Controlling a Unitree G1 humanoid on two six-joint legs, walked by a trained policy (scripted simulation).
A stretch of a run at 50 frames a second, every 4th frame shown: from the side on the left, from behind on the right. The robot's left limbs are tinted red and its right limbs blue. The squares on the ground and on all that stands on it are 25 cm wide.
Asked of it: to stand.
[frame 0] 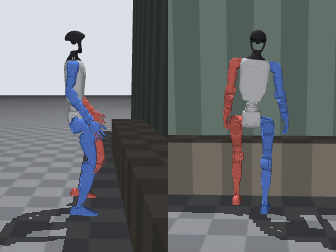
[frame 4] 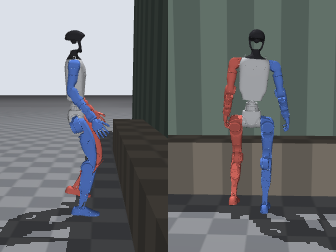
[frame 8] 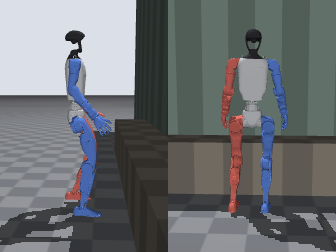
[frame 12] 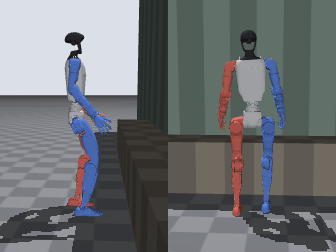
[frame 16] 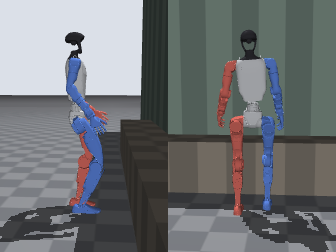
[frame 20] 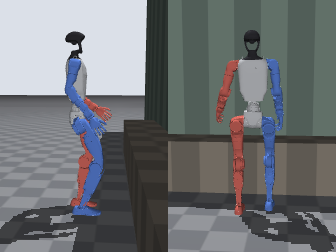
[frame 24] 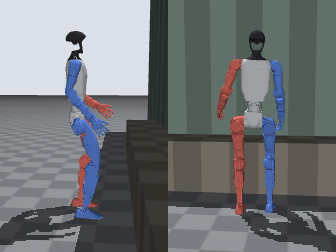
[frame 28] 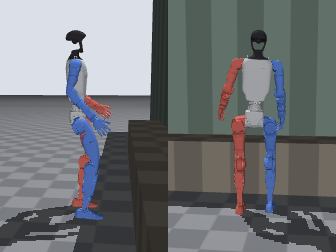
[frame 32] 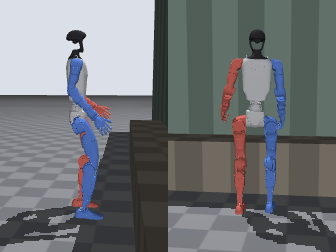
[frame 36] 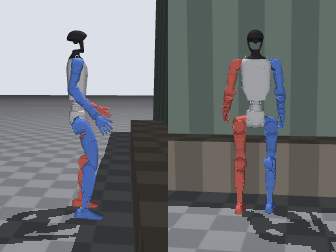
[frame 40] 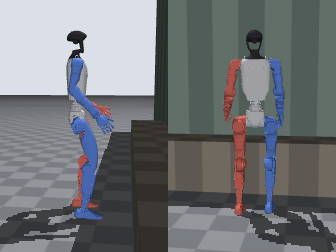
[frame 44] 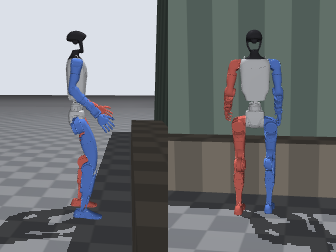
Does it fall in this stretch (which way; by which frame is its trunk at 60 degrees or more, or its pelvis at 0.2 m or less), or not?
no
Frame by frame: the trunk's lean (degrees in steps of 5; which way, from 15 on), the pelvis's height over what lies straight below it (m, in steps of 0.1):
0: 5, 0.8
4: 5, 0.8
8: 0, 0.8
12: 5, 0.8
16: 5, 0.8
20: 5, 0.8
24: 5, 0.8
28: 5, 0.8
32: 0, 0.8
36: 0, 0.8
40: 0, 0.8
44: 0, 0.8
